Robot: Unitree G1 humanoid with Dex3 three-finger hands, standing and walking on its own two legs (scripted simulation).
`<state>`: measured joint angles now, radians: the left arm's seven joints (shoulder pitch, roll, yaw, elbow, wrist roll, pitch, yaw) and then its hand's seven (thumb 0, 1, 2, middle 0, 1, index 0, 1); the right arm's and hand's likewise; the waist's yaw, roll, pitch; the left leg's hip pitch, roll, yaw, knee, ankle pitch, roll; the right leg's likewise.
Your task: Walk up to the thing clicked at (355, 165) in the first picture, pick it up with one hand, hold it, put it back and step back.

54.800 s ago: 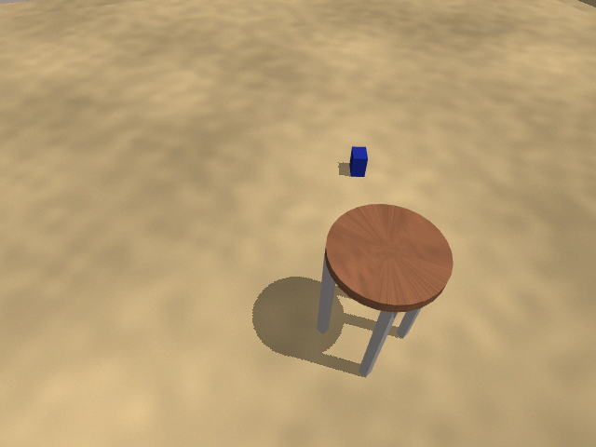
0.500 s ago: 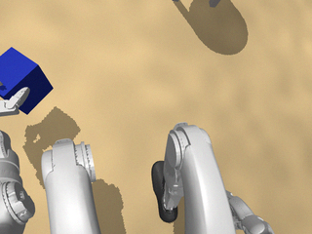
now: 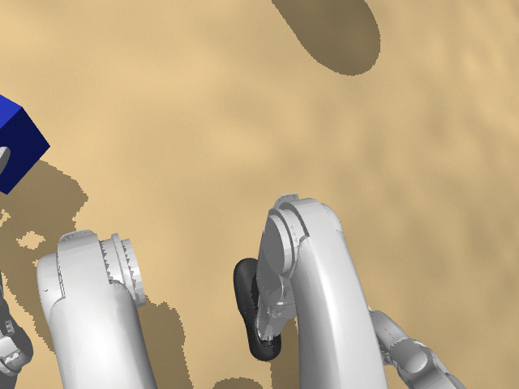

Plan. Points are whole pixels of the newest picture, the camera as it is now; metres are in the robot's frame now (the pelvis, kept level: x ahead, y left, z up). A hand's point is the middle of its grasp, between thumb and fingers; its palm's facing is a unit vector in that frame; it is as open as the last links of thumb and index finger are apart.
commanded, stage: lower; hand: left
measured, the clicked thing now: out of the picture +0.46 +0.29 -0.16
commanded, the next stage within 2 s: loosen in 0.92 s
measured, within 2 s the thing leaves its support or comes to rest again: rests again in 1.34 s
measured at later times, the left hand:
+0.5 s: hand out of the picture +0.44 +0.31 -0.18, palm faces +0.50 -0.86 -0.03, open 6.3 cm
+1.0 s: hand out of the picture +0.45 +0.31 -0.19, palm faces +0.50 -0.86 -0.02, open 6.4 cm
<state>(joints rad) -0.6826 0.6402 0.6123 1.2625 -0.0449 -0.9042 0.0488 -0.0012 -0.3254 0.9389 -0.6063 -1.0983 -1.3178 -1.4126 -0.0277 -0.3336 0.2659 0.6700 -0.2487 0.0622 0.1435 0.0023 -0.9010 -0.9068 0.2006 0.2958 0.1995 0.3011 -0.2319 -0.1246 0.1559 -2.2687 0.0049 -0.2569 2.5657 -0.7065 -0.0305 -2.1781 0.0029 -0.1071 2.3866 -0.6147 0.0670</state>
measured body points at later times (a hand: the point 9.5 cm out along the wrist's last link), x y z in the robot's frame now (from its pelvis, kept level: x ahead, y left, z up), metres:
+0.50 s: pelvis +0.00 +0.01 -0.01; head +0.25 +0.16 +0.32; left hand +0.41 +0.35 -0.17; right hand +0.13 -0.26 -0.06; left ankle +0.08 +0.13 -0.27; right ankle +0.13 -0.13 -0.26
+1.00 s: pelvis -0.01 +0.02 -0.01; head +0.24 +0.19 +0.31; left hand +0.41 +0.35 -0.19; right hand +0.13 -0.25 -0.05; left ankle +0.08 +0.13 -0.27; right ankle +0.13 -0.13 -0.26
